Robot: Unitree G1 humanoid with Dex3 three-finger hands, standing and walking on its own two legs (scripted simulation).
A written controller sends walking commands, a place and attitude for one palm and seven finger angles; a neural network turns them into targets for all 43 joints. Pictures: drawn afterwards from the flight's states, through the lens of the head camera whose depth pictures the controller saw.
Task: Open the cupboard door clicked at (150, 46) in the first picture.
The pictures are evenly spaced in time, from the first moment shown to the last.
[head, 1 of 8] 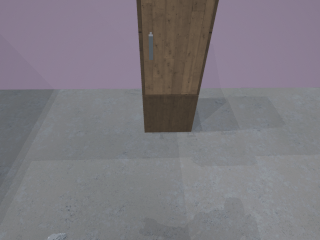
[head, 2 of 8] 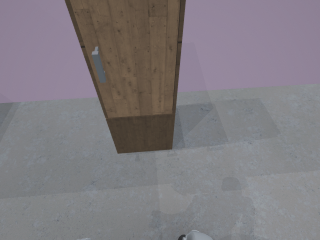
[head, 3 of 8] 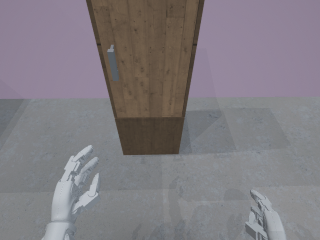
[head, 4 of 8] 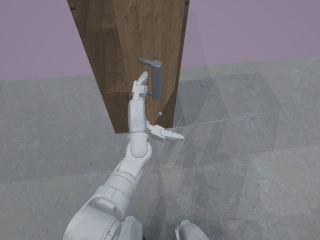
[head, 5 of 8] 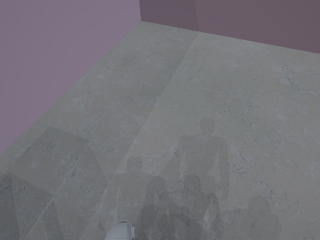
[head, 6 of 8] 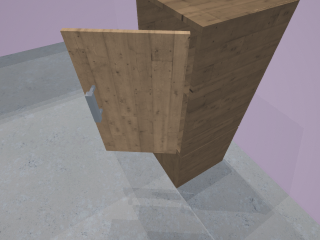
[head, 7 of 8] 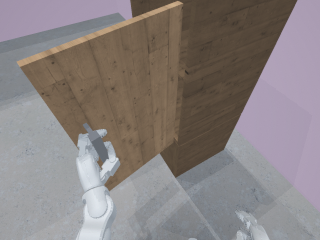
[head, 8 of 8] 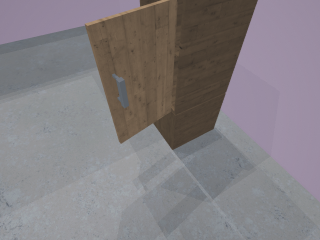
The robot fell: no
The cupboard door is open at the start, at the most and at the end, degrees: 0 101 100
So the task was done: yes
